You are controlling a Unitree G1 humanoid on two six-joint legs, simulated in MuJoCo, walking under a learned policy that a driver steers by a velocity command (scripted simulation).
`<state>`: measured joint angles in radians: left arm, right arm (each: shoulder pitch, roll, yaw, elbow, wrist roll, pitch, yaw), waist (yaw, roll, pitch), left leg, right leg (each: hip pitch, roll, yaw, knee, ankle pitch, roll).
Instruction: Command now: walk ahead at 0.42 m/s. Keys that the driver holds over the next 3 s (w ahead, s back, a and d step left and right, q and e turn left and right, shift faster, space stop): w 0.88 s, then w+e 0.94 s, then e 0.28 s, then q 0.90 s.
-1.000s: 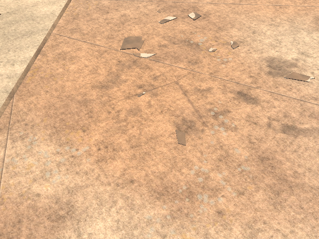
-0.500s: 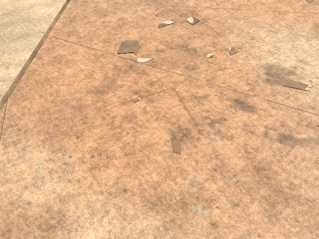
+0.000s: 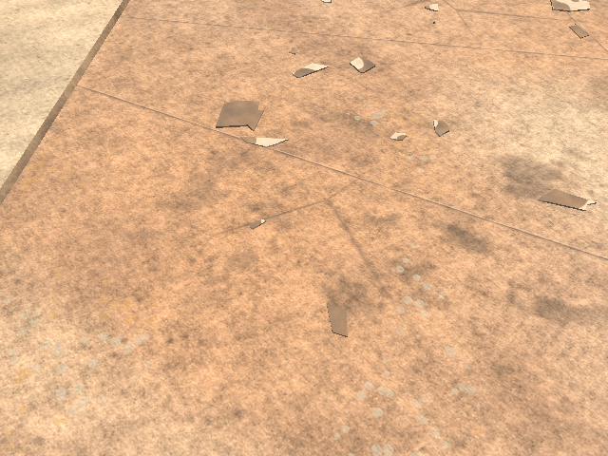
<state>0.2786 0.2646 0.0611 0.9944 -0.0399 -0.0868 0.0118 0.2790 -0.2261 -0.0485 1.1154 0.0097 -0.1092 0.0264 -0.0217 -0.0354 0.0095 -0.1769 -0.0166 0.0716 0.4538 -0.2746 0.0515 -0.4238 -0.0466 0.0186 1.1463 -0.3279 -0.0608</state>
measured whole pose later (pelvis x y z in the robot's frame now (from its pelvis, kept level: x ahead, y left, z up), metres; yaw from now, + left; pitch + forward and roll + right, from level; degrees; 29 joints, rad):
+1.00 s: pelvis +0.57 +0.01 -0.01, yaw -1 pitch +2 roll -1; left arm 0.35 0.26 0.05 1.02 -0.03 -0.08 0.00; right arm 0.06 -0.24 -0.06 0.90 0.01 -0.11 0.03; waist 0.03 -0.02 0.04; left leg -0.45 0.02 0.07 0.56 -0.15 0.05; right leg -0.23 0.00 0.05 1.02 -0.47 -0.03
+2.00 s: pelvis +1.11 -0.11 -0.02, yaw -35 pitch +3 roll +1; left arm 0.33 0.30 0.09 0.78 -0.01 -0.02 0.03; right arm -0.01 -0.26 -0.05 0.74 -0.03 -0.13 0.01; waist 0.08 -0.01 0.03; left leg -0.50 -0.03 -0.01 0.50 -0.05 0.01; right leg -0.21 0.11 0.22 0.83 -0.55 -0.03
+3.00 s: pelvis +1.18 -0.14 +0.00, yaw -17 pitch +3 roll -2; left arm 0.12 0.29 0.09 0.71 -0.01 0.00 0.04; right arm 0.18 -0.32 -0.07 0.66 0.01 0.04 -0.02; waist -0.02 0.00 0.03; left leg -0.32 -0.10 -0.16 0.48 -0.19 0.06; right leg -0.43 0.03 0.11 0.76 -0.35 0.09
